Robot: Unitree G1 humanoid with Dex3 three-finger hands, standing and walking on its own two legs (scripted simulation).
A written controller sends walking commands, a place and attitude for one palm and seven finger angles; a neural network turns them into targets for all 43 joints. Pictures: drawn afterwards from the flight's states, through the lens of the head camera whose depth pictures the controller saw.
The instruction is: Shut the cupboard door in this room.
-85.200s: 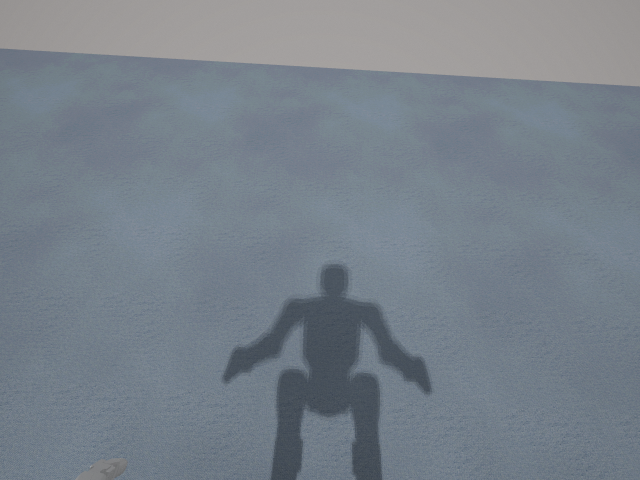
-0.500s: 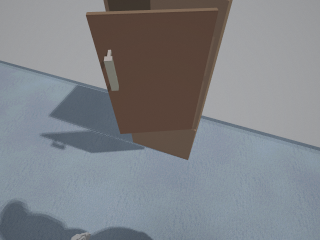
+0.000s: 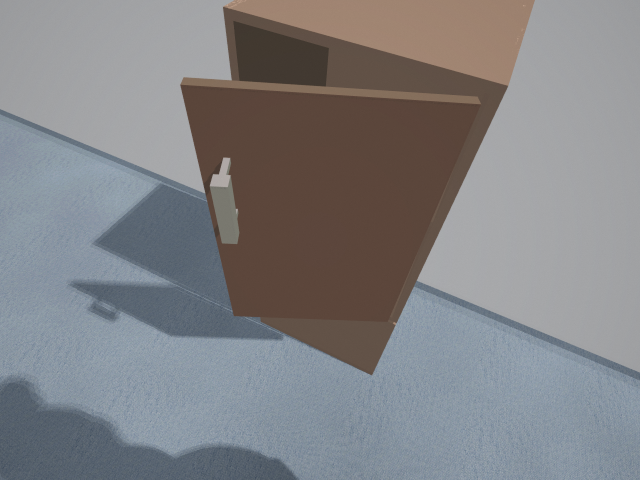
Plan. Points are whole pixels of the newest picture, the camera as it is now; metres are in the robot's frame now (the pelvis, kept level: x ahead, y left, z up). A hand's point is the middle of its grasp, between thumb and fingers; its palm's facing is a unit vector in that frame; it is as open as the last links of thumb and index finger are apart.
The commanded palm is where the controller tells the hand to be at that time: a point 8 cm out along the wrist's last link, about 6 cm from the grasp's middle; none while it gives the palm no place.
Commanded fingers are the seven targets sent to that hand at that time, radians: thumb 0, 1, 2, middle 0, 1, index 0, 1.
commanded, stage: come to a stop and stand still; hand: left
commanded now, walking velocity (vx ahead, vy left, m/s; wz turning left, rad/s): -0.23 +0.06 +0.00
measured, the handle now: (228, 201) +0.48 +0.18 +0.05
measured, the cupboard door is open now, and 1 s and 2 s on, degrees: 25 25 25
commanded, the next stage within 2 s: look again from close up in 0.78 s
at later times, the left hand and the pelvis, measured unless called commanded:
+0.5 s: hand out of the picture +0.04 +0.19 -0.19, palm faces +0.06 -0.98 -0.21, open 7.4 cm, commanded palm none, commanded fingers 0.00 0.90 0.90 -0.20 -0.30 -0.20 -0.30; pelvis -0.01 +0.00 -0.01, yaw +0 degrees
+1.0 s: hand out of the picture -0.03 +0.17 -0.18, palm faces -0.03 -0.98 -0.19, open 7.3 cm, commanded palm none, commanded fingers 0.00 0.90 0.90 -0.20 -0.30 -0.20 -0.30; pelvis -0.04 +0.00 +0.00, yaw -1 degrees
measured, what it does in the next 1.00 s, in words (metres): steps on the spot: right foot, then left foot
